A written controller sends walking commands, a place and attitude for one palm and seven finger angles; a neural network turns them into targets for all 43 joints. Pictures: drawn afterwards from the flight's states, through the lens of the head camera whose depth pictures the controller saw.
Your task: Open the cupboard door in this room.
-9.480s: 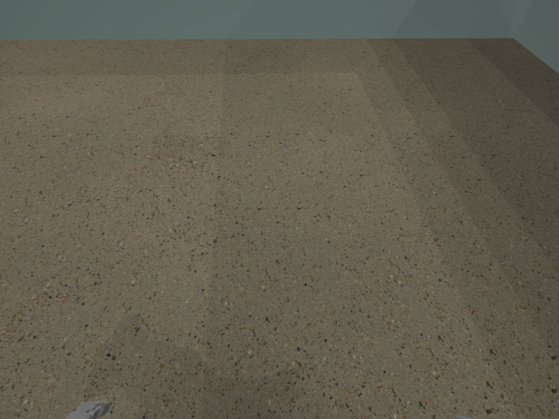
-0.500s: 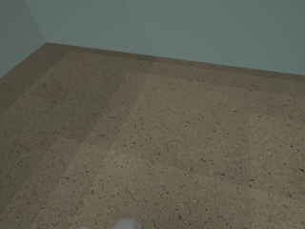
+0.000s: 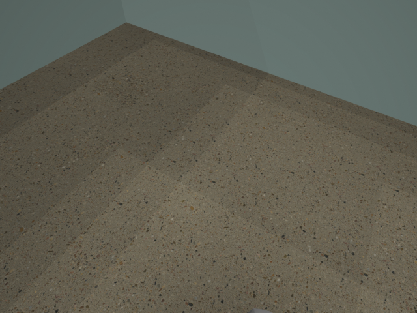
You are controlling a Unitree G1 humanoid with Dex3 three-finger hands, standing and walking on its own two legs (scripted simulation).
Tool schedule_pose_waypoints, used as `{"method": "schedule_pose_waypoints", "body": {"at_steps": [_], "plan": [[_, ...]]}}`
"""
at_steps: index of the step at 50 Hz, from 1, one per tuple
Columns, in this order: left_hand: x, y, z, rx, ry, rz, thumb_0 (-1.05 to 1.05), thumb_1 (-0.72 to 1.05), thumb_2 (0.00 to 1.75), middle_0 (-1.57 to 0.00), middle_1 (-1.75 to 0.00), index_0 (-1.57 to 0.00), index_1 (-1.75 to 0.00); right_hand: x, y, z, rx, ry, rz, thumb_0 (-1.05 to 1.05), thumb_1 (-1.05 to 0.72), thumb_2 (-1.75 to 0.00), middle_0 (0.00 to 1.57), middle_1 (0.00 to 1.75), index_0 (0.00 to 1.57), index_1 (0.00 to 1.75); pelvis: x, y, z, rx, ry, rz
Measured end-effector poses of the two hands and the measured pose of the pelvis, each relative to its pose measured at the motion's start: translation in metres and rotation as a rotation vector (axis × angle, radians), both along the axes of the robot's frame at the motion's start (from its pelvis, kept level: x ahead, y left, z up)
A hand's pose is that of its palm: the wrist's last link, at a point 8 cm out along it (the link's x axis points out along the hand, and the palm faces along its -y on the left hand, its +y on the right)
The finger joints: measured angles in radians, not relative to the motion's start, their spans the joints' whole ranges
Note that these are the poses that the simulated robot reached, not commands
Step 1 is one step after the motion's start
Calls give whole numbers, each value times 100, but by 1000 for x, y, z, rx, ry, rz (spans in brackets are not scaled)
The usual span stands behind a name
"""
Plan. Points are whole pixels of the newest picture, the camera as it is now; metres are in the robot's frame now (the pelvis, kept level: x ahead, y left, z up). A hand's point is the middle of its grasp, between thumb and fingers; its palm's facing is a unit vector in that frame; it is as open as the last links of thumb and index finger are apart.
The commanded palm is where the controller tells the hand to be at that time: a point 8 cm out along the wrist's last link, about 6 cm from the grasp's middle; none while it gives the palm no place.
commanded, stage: turn or walk to find it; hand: left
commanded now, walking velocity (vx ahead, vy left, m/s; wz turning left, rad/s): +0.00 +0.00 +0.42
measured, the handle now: out of the picture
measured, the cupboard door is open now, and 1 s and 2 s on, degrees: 0 0 0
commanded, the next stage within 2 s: none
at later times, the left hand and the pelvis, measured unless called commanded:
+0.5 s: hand out of the picture -0.02 +0.19 -0.18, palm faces +0.27 -0.93 -0.23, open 7.4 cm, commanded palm none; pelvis -0.02 -0.01 -0.01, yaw +15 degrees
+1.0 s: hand out of the picture -0.04 +0.17 -0.15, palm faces +0.44 -0.85 -0.29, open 7.4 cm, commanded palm none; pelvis -0.04 -0.05 -0.01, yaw +26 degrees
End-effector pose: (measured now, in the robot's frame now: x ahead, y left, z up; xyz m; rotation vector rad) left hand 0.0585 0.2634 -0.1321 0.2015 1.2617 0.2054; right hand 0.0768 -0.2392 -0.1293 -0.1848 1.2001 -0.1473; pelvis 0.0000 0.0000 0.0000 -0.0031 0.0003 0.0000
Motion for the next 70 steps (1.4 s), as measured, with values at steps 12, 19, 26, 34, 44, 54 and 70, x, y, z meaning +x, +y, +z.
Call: {"method": "schedule_pose_waypoints", "body": {"at_steps": [12,19,26,34,44,54,70], "plan": [[-21,-48,16,24,-98,64,1,90,90,-20,-30,-21,-30,-5,-38,-23,38,61,59,1,-90,-90,20,30,20,30,-14,-32,-4,28,-14,119],[-58,-51,9,-4,-43,144,1,90,90,-20,-30,-21,-30,-7,-40,-14,4,122,124,1,-91,-90,20,30,19,30,-17,-31,0,35,-6,193],[-110,-24,-18,-37,19,257,1,90,90,-20,-30,-21,-30,21,-6,-12,-43,75,237,1,-91,-90,20,30,19,30,-25,-9,-13,7,-1,264],[-136,-1,-12,-23,57,329,1,91,90,-20,-30,-20,-30,36,29,3,-30,-1,314,0,-90,-90,20,30,20,30,-35,-2,-3,4,-9,309],[-112,-20,10,42,-88,351,1,91,90,-20,-30,-20,-30,38,16,-17,35,19,364,0,-90,-90,20,30,20,30,-39,-28,-6,22,-3,393],[-149,-72,20,45,-87,446,1,90,90,-20,-30,-21,-30,45,-18,-21,24,80,431,1,-91,-90,20,30,20,30,-43,-54,-1,43,-16,503],[-280,-83,-25,-52,77,676,1,90,90,-20,-30,-21,-30,55,45,-4,-44,-1,647,1,-91,-90,20,30,19,30,-81,-38,-13,22,-13,642]]}}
